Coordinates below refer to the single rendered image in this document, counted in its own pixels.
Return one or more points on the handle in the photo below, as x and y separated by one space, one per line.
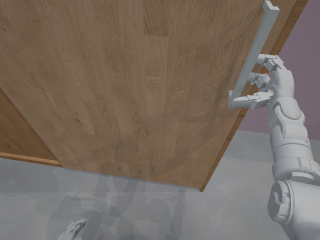
271 13

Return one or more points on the robot left hand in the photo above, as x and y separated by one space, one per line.
72 230

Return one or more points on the robot right forearm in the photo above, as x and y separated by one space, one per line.
290 145

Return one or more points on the right robot upper arm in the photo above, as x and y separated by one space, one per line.
296 207

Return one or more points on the robot right hand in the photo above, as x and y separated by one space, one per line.
281 84

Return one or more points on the wardrobe door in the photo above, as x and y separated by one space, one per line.
131 88
16 134

